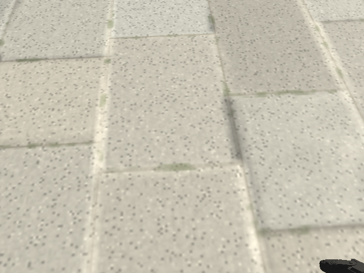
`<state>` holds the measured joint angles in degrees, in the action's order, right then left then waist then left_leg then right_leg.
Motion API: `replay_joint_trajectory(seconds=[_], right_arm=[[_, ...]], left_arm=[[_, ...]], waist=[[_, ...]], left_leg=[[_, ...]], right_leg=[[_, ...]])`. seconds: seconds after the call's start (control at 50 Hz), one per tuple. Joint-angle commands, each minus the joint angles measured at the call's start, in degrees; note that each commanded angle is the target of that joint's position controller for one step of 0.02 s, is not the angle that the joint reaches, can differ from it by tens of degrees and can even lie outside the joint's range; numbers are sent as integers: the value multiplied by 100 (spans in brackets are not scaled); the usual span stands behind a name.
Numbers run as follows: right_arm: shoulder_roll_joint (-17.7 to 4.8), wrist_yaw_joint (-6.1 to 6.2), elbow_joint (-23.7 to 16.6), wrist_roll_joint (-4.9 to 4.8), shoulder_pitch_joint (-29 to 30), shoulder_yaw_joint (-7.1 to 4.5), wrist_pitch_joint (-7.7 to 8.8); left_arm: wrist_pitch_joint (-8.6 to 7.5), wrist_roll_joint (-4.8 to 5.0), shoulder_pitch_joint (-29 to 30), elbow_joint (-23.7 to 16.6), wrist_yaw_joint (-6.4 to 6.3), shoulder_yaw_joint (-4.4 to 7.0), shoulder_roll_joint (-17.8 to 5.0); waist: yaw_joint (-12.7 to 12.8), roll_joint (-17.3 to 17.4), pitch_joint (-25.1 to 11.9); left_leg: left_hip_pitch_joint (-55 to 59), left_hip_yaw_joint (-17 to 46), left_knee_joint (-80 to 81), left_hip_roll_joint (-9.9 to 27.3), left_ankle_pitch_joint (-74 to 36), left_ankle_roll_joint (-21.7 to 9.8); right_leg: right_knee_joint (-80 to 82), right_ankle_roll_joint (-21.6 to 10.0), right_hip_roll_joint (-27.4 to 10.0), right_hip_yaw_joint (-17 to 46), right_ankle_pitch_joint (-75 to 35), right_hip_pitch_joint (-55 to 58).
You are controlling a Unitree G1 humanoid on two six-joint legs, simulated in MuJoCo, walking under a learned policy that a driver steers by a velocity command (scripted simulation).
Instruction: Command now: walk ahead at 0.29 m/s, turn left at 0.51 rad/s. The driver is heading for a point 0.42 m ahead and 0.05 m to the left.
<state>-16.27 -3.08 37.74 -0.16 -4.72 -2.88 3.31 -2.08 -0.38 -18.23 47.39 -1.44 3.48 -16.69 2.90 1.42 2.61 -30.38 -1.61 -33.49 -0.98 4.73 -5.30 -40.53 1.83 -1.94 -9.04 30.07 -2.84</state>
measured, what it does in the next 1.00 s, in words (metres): walks ahead, turning left: right foot, then left foot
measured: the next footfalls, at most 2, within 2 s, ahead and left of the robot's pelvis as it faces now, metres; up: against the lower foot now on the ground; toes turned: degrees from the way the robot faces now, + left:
right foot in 0.44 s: +0.26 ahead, -0.12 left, +0.00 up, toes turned +18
left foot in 0.74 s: +0.14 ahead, +0.12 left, +0.00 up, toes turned +13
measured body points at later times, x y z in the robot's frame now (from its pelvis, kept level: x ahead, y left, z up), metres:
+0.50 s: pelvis +0.15 -0.03 +0.01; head +0.17 -0.03 +0.46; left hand +0.23 +0.27 -0.07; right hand +0.37 -0.26 -0.08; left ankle +0.11 +0.08 -0.70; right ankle +0.22 -0.13 -0.72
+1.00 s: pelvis +0.16 +0.00 +0.02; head +0.16 +0.00 +0.47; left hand +0.19 +0.28 -0.10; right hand +0.33 -0.21 -0.10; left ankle +0.10 +0.11 -0.72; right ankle +0.22 -0.14 -0.72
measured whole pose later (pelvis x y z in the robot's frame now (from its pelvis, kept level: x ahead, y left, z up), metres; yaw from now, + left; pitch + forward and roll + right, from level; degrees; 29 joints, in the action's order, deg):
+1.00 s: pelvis +0.16 +0.00 +0.02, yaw +16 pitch -2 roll +0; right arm -12.6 1.1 45.3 0.8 -13.1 -1.7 -0.5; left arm -0.3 -0.7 -10.8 48.0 -1.0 2.1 -14.3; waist 1.0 -0.5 1.6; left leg -10.5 3.7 -30.8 -0.7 18.8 0.4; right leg -29.5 2.4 -1.1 2.6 13.4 -14.6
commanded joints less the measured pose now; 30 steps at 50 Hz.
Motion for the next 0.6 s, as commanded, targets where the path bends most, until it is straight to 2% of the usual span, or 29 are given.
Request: replay_joint_trajectory(seconds=[0.02,0.04,0.06,0.08,0.1,0.12,0.14,0.2,0.24,0.28,0.32,0.38,0.4,0.42,0.44,0.46,0.48,0.5,0.52,0.56,0.6], right_arm=[[-1444,140,-280,45,-1737,-458,-30],[-1202,147,-311,17,-1379,-385,-39],[-1018,174,-307,-79,-1073,-352,-67],[-897,212,-365,-102,-796,-315,-113],[-869,239,-429,-24,-638,-296,-149],[-909,243,-456,39,-524,-313,-168],[-957,256,-450,58,-462,-335,-171],[-1085,349,-391,15,-484,-381,-225],[-1098,424,-380,-44,-470,-386,-320],[-1092,477,-389,-55,-463,-384,-413],[-1061,497,-392,-37,-470,-370,-474],[-919,478,-362,-18,-540,-306,-501],[-854,475,-366,-39,-481,-271,-503],[-757,477,-367,-62,-436,-226,-502],[-551,473,-338,-2,-684,-159,-479],[-370,462,-307,117,-1242,-104,-440],[-617,476,-376,93,-1052,-156,-406],[-975,494,-339,66,-880,-259,-411],[-1030,508,-272,11,-768,-315,-460],[-818,530,-157,-2,-794,-292,-599],[-431,503,-107,-17,-805,-171,-628]], left_arm=[[-325,-42,-327,-595,123,32,-809],[-351,153,254,-813,140,62,-889],[-343,101,462,-846,80,40,-804],[-281,8,557,-843,11,72,-826],[-183,-1,460,-858,-9,102,-861],[-104,-14,333,-847,-24,100,-801],[-54,-26,212,-816,-42,75,-686],[11,-65,344,-843,-103,33,-558],[48,-53,577,-896,-94,25,-541],[74,-18,877,-982,-66,29,-547],[72,10,1057,-1038,-30,36,-563],[-8,16,1110,-1071,40,60,-604],[-48,13,1022,-1060,64,71,-583],[-97,-1,882,-1024,83,77,-547],[-128,-95,864,-1071,67,114,-764],[-87,-199,1057,-1196,28,182,-1184],[-57,-279,837,-1028,40,120,-864],[-68,-197,772,-1039,67,82,-723],[-59,-120,790,-1005,66,96,-723],[-23,-6,1048,-1006,61,71,-681],[62,-21,1266,-974,72,40,-574]], waist=[[-872,492,-3164],[-847,334,-2329],[-657,-134,-1576],[-487,-198,-1116],[-270,-66,-952],[-141,55,-890],[-63,137,-908],[-78,238,-1085],[-143,328,-1193],[-236,430,-1139],[-304,554,-1046],[-378,716,-1015],[-293,729,-1002],[-167,721,-939],[-265,379,-956],[-710,-992,-1011],[-517,-1666,-972],[-318,-1321,-917],[-276,-1013,-884],[-356,-814,-751],[-458,-974,-701]], left_leg=[[5343,3904,568,2208,-3706,-1978],[4721,2989,665,1923,-3672,-1688],[3827,2456,832,1591,-3309,-1393],[3006,2195,1027,1402,-3095,-1247],[2311,2032,1237,1254,-3008,-1208],[1885,1956,1348,1173,-3026,-1204],[1631,1825,1379,1109,-3202,-1213],[1446,1678,1276,942,-3219,-1093],[1430,1726,1209,813,-2537,-913],[1400,1921,1195,736,-1625,-776],[1482,2137,1139,752,-991,-709],[1752,2425,773,847,-1175,-658],[1800,2487,610,799,-1159,-569],[1709,2484,444,647,-928,-394],[1427,2304,92,373,-134,-94],[814,1531,-795,-377,2085,269],[334,1115,-1440,-482,3170,580],[204,1154,-2250,-318,3257,754],[46,1141,-2720,-307,3068,862],[133,1153,-2843,-162,2713,1039],[667,716,-1946,-80,2453,1120]], right_leg=[[-4326,151,422,1584,846,-3449],[-4086,53,151,1566,386,-3778],[-3610,54,-61,1420,-30,-3853],[-3241,107,-172,1367,-301,-3672],[-3041,134,-221,1392,-463,-3241],[-2835,189,-171,1342,-556,-2983],[-2570,262,-129,1285,-631,-2836],[-1730,413,20,1275,-1123,-2736],[-1268,445,95,1334,-1575,-2625],[-833,444,177,1399,-1795,-2551],[-410,408,220,1454,-1785,-2489],[246,275,247,1416,-1610,-2168],[766,173,248,1367,-1842,-1891],[1568,26,193,1320,-2554,-1409],[1852,-220,-423,1804,-3485,-843],[1768,-860,-1490,2865,-5207,-286],[1982,-1760,-2066,3782,-5265,-420],[2016,-1923,-1996,3801,-4978,-417],[1927,-1751,-1744,3423,-4747,-354],[1889,-1443,-1402,2823,-4460,-536],[1903,-1215,-936,2171,-4410,-822]])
